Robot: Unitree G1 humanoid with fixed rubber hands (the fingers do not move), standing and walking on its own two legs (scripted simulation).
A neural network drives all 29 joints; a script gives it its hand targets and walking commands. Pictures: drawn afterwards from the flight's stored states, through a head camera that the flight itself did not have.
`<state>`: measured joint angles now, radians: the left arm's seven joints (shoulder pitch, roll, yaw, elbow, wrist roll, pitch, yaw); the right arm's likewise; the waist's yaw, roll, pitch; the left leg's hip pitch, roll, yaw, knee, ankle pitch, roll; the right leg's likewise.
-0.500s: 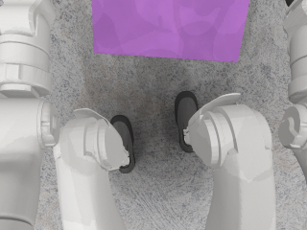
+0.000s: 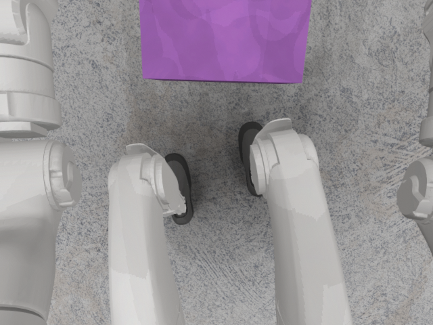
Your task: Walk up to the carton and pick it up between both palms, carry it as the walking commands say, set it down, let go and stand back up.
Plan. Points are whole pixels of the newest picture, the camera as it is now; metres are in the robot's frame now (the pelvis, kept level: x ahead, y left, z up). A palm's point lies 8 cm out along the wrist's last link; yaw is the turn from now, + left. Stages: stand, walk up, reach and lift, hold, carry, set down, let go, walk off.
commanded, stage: set down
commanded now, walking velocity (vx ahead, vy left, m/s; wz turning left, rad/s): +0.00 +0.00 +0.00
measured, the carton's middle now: (223, 25) +0.53 -0.07 -0.37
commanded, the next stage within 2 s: let go in 0.72 s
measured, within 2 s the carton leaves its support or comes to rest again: neither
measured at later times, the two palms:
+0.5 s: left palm out of the picture +0.59 +0.14 +0.04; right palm out of the picture +0.49 -0.33 +0.02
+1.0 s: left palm out of the picture +0.55 +0.17 +0.12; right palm out of the picture +0.45 -0.32 +0.10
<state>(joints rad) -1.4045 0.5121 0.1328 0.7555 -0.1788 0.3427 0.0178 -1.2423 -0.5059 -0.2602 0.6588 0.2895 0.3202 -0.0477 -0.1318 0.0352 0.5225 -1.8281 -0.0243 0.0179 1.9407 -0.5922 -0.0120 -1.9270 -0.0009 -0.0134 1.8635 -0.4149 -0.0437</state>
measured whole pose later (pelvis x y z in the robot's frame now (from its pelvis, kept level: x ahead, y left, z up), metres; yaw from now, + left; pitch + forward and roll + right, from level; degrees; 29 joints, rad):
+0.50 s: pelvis +0.00 -0.01 +0.13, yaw +0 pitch +26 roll +2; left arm -1.36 0.56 0.16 0.80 -0.18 0.37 -0.08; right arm -1.21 -0.47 -0.27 0.64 0.26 0.39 -0.05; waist -0.14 0.03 0.48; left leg -1.46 -0.04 -0.01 1.45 -0.45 -0.03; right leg -1.54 0.02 -0.01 1.39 -0.31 -0.04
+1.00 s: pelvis +0.05 +0.00 +0.21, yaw +0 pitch +33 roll +2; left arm -0.97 0.36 0.17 0.75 -0.06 0.27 -0.01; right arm -0.79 -0.39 -0.34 0.66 0.08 0.24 0.10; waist -0.09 0.06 0.13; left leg -1.30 -0.05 -0.02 1.08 -0.36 -0.01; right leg -1.37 0.01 0.01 1.03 -0.23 -0.02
